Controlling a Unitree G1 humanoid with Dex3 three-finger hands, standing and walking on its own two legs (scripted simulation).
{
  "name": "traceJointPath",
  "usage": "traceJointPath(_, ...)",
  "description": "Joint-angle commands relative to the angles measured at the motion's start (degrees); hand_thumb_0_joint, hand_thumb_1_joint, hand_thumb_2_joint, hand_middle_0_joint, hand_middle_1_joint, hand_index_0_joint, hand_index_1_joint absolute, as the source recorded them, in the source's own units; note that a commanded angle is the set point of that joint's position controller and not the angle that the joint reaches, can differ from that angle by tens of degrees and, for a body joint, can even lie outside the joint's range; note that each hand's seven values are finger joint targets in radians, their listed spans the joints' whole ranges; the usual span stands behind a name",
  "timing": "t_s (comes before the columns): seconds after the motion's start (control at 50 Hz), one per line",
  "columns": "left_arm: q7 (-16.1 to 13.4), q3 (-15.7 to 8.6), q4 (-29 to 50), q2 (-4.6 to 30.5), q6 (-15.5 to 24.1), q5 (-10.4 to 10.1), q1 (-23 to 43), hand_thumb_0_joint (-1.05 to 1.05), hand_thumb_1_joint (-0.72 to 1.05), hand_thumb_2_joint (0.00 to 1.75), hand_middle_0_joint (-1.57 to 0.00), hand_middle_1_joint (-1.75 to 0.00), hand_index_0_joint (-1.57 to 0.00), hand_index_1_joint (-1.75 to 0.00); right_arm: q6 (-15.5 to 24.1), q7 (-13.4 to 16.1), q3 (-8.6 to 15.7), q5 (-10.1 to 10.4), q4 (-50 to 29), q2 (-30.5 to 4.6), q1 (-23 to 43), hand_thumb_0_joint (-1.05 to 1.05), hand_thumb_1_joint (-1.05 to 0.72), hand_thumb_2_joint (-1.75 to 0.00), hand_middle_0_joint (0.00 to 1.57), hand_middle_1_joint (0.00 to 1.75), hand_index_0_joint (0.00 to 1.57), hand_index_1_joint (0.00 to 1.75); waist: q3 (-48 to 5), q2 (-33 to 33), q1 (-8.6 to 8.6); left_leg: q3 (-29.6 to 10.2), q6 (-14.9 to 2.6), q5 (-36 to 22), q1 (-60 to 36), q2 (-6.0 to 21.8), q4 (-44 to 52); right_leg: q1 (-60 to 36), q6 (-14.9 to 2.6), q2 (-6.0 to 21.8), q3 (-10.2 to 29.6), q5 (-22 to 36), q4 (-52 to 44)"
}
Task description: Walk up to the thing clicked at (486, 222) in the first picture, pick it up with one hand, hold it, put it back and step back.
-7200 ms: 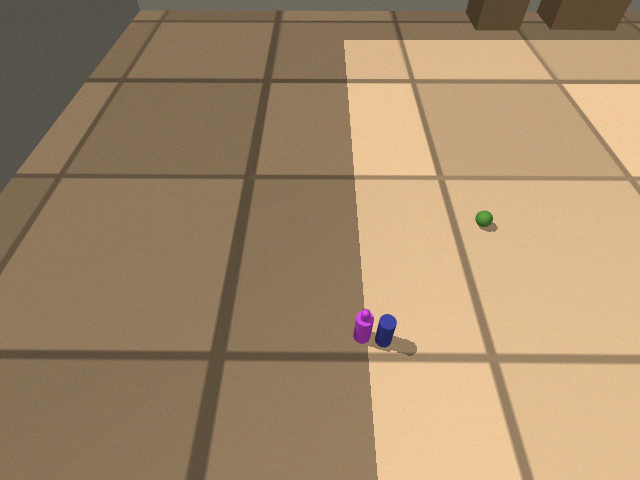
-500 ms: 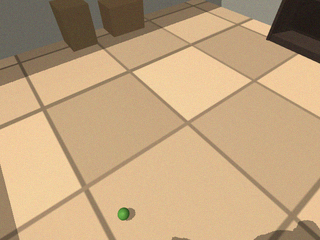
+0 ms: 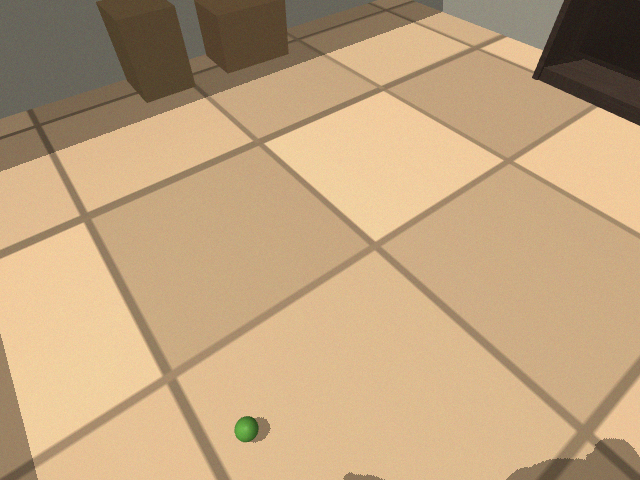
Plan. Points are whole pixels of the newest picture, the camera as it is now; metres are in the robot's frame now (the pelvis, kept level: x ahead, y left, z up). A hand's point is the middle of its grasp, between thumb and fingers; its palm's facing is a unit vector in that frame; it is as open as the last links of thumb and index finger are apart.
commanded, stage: stand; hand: left
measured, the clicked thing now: (246, 429) +0.38 +0.25 -0.75
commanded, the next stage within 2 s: walk up in 0.74 s
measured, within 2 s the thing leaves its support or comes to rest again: neither
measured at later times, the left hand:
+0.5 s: hand out of the picture +0.08 +0.26 -0.16, palm faces -0.02 -0.94 -0.35, open 7.4 cm
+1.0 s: hand out of the picture +0.07 +0.27 -0.16, palm faces -0.01 -0.93 -0.35, open 7.4 cm
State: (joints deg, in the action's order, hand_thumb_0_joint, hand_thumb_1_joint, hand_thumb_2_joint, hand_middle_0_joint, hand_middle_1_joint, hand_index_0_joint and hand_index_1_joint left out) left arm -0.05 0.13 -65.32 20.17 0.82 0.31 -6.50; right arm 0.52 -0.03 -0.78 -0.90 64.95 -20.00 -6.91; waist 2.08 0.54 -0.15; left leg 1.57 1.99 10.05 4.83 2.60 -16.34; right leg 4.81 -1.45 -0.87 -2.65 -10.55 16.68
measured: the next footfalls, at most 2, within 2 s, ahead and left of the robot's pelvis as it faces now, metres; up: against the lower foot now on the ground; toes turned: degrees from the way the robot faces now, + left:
right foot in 1.48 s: -0.05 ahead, -0.13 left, +0.00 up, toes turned +0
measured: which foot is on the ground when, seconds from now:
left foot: down 0.00-1.00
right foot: down 0.00-1.00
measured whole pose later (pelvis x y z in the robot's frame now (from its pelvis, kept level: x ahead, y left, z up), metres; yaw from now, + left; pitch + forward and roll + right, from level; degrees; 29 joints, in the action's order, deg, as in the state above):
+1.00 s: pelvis -0.03 +0.00 -0.01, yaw +0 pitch -2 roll +0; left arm 0.3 -2.4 -60.6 21.3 -1.5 0.3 -5.1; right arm -1.0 0.3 1.5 -0.1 60.8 -20.6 -5.1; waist 6.2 -0.5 -0.4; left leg 1.7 1.5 11.2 9.5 2.7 -22.8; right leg 9.3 -1.6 -0.7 -2.4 -11.3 22.6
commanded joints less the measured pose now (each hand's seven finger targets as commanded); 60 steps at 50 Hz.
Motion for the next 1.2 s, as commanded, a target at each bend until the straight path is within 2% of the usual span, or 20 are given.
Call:
traceJointPath(0.0, -0.7, -2.4, 3.3, 12.3, 1.3, 0.1, 2.4, 0.0, 0.9, 0.9, -0.2, -0.3, -0.2, -0.3, 1.3, 0.7, 2.4, 0.2, -3.4, -12.1, 2.4, 0.0, -0.9, -0.9, 0.2, 0.3, 0.2, 0.3, -4.8, 0.3, 0.16, -4.7, -2.72, -10.8, -1.8, 6.3, 1.1, -0.3, 0.05, 9.1, 6.8, 13.5, -2.0)
traceJointPath(0.14, -0.7, -2.4, 3.2, 12.5, 1.3, 0.1, 2.2, 0.0, 0.9, 0.9, -0.2, -0.3, -0.2, -0.3, 1.2, 0.7, 2.4, 0.3, -3.4, -11.8, 2.3, 0.0, -0.9, -0.9, 0.2, 0.3, 0.2, 0.3, -3.4, -0.8, -0.03, -4.7, -2.52, -11.1, -1.3, 6.2, 1.4, -0.6, 0.07, 9.1, 6.6, 14.4, -2.3)
traceJointPath(0.2, -0.7, -2.5, 3.2, 12.3, 1.4, 0.0, 2.1, 0.0, 0.9, 0.9, -0.2, -0.3, -0.2, -0.3, 1.1, 0.7, 2.4, 0.3, -3.5, -12.0, 2.5, 0.0, -0.9, -0.9, 0.2, 0.3, 0.2, 0.3, -2.8, 0.1, 0.0, -4.5, -2.69, -8.7, -1.2, 6.1, 1.5, 0.5, 0.23, 9.0, 6.9, 11.8, -2.7)
traceJointPath(0.28, -0.8, -2.7, 3.4, 12.6, 1.4, 0.2, 2.2, 0.0, 0.9, 0.9, -0.2, -0.3, -0.2, -0.3, 1.1, 0.7, 2.6, 0.3, -3.7, -11.9, 2.6, 0.0, -0.9, -0.9, 0.2, 0.3, 0.2, 0.3, -4.4, -0.2, -0.01, -4.6, -2.78, -9.6, -1.9, 6.2, 1.3, -0.8, 0.04, 9.2, 7.0, 13.2, -2.6)
traceJointPath(0.46, -0.7, -2.7, 3.5, 12.5, 1.3, 0.2, 1.8, 0.0, 0.9, 0.9, -0.2, -0.3, -0.2, -0.3, 1.2, 0.7, 2.5, 0.3, -3.9, -12.0, 2.7, 0.0, -0.9, -0.9, 0.2, 0.3, 0.2, 0.3, -4.2, 0.3, 0.12, -4.7, -2.69, -11.1, -2.1, 6.4, 1.2, -0.9, -0.03, 8.9, 6.5, 14.0, -2.0)
traceJointPath(0.52, -0.6, -2.7, 3.4, 12.5, 1.2, 0.1, 2.5, 0.0, 0.9, 0.9, -0.2, -0.3, -0.2, -0.3, 1.3, 0.8, 2.4, 0.2, -3.7, -11.9, 2.2, 0.0, -0.9, -0.9, 0.2, 0.3, 0.2, 0.3, -2.9, 0.8, -0.17, -4.7, -2.78, -8.9, -1.3, 6.3, 1.9, 0.0, -0.03, 9.0, 7.0, 11.0, -2.4)
traceJointPath(0.66, -0.7, -2.6, 3.2, 12.3, 1.2, 0.2, 2.1, 0.0, 0.9, 0.9, -0.2, -0.3, -0.2, -0.3, 1.1, 0.8, 2.6, 0.3, -3.7, -12.3, 2.3, 0.0, -0.9, -0.9, 0.2, 0.3, 0.2, 0.3, -3.0, 0.1, 0.01, -5.0, -2.82, -8.1, -0.9, 6.1, 1.8, 0.0, 0.2, 8.9, 6.9, 10.0, -2.8)
traceJointPath(0.7, -0.7, -2.5, 3.2, 12.2, 1.3, 0.2, 1.9, 0.0, 0.9, 0.9, -0.2, -0.3, -0.2, -0.3, 1.1, 0.7, 2.6, 0.3, -3.8, -12.3, 2.5, 0.0, -0.9, -0.9, 0.2, 0.3, 0.2, 0.3, -3.6, -0.1, 0.14, -4.9, -3.03, -9.0, -1.5, 6.3, 1.3, -0.2, 0.18, 9.1, 6.9, 11.3, -2.7)
traceJointPath(0.72, -0.4, -4.0, 4.2, 13.2, 0.5, -0.1, 2.1, 0.0, 0.9, 0.9, -0.2, -0.3, -0.2, -0.3, 0.9, 0.9, 3.6, 0.8, -4.2, -13.3, 2.5, 0.0, -0.9, -0.9, 0.2, 0.3, 0.2, 0.3, -1.2, -1.7, 0.03, -4.7, -3.42, -16.6, 0.4, 6.1, -1.1, 0.7, 0.12, 8.1, 6.5, 19.9, 0.2)
traceJointPath(0.74, -0.5, -4.3, 4.5, 13.6, 0.2, -0.4, 1.5, 0.0, 0.9, 0.9, -0.2, -0.3, -0.2, -0.3, 0.8, 1.0, 3.8, 1.0, -4.7, -13.3, 2.0, 0.0, -0.9, -0.9, 0.2, 0.3, 0.2, 0.3, -2.2, -1.3, -0.03, -4.1, -3.48, -19.2, 0.2, 5.9, -2.5, 0.0, -0.02, 8.0, 5.8, 22.9, 1.4)
traceJointPath(0.78, -0.5, -4.5, 5.6, 13.3, -0.1, -0.4, 1.3, 0.0, 0.9, 0.9, -0.2, -0.3, -0.2, -0.3, 0.6, 1.1, 4.0, 1.2, -5.2, -13.3, 1.3, 0.0, -0.9, -0.9, 0.2, 0.3, 0.2, 0.3, -4.4, -0.8, -0.08, -3.6, -3.56, -19.9, -0.6, 6.0, -3.2, -0.8, -0.36, 8.1, 5.8, 23.0, 2.5)
traceJointPath(0.8, -0.5, -4.6, 6.1, 13.1, -0.3, -0.3, 1.1, 0.0, 0.9, 0.9, -0.2, -0.3, -0.2, -0.3, 0.5, 1.1, 4.3, 1.2, -5.5, -13.3, 1.2, 0.0, -0.9, -0.9, 0.2, 0.3, 0.2, 0.3, -6.0, -0.7, -0.13, -3.5, -3.8, -20.2, -0.9, 6.1, -3.6, -1.1, -0.56, 8.0, 5.6, 22.4, 3.0)
traceJointPath(0.86, -0.4, -4.7, 7.3, 12.7, -0.8, -0.1, 1.8, 0.0, 0.9, 0.9, -0.2, -0.3, -0.2, -0.3, 0.0, 1.1, 4.6, 1.1, -6.5, -13.2, 1.9, 0.0, -0.9, -0.9, 0.2, 0.3, 0.2, 0.3, -6.6, -0.3, -0.22, -3.5, -4.07, -16.3, 0.1, 5.8, -4.5, -0.4, -1.11, 8.0, 5.9, 18.6, 3.8)
traceJointPath(0.94, -0.1, -5.2, 8.2, 13.1, -1.5, 0.2, 1.8, 0.0, 0.9, 0.9, -0.2, -0.3, -0.2, -0.3, -0.4, 1.1, 5.2, 0.9, -7.5, -13.3, 2.4, 0.0, -0.9, -0.9, 0.2, 0.3, 0.2, 0.3, -4.6, 0.0, -0.05, -4.0, -4.32, -8.1, 2.7, 4.8, -5.5, 2.7, -2.49, 8.2, 6.8, 11.1, 3.8)
traceJointPath(1.04, 0.3, -5.8, 9.5, 14.5, -1.7, 0.6, 3.3, 0.0, 0.9, 0.9, -0.2, -0.3, -0.2, -0.3, -0.8, 0.6, 5.5, 0.4, -7.7, -12.5, 0.9, 0.0, -0.9, -0.9, 0.2, 0.3, 0.2, 0.3, -2.1, -3.9, -0.52, -2.3, -3.37, 2.8, 2.7, 1.3, -10.5, 9.2, -5.6, 12.0, 11.4, 1.5, -0.1)
traceJointPath(1.1, 0.4, -6.3, 10.6, 14.9, -2.0, 1.0, 5.4, 0.0, 0.9, 0.9, -0.2, -0.3, -0.2, -0.3, -0.8, 0.2, 5.9, 0.1, -7.5, -12.3, -1.1, 0.0, -0.9, -0.9, 0.2, 0.3, 0.2, 0.3, -1.2, -6.3, -1.09, -2.2, -3.36, 8.3, 2.8, 0.5, -13.1, 12.0, -6.47, 13.0, 11.8, -4.0, -0.7)
traceJointPath(1.14, 0.6, -6.2, 11.2, 14.3, -2.2, 1.2, 6.0, 0.0, 0.9, 0.9, -0.2, -0.3, -0.2, -0.3, -0.6, 0.1, 5.9, 0.0, -7.4, -12.4, -2.6, 0.0, -0.9, -0.9, 0.2, 0.3, 0.2, 0.3, -0.5, -6.9, -1.46, -2.9, -3.75, 9.4, 2.9, 1.1, -11.7, 13.9, -5.83, 12.8, 11.9, -6.8, 0.2)
traceJointPath(1.16, 0.8, -6.1, 11.3, 13.7, -2.3, 1.0, 5.5, 0.0, 0.9, 0.9, -0.2, -0.3, -0.2, -0.3, -0.3, 0.1, 6.0, -0.2, -7.6, -13.1, -2.4, 0.0, -0.9, -0.9, 0.2, 0.3, 0.2, 0.3, 0.4, -4.6, -1.11, -4.8, -4.02, 9.3, 3.6, 2.3, -9.1, 14.8, -4.84, 11.4, 11.1, -8.5, 2.1)
traceJointPath(1.18, 0.9, -6.1, 11.4, 12.9, -2.5, 0.8, 4.7, 0.0, 0.9, 0.9, -0.2, -0.3, -0.2, -0.3, -0.1, 0.1, 6.3, -0.2, -8.0, -14.2, -1.4, 0.0, -0.9, -0.9, 0.2, 0.3, 0.2, 0.3, 0.5, 0.1, -0.85, -9.2, -5.3, 6.4, 6.7, 5.7, -3.1, 12.6, -3.07, 7.2, 7.6, -10.6, 6.0)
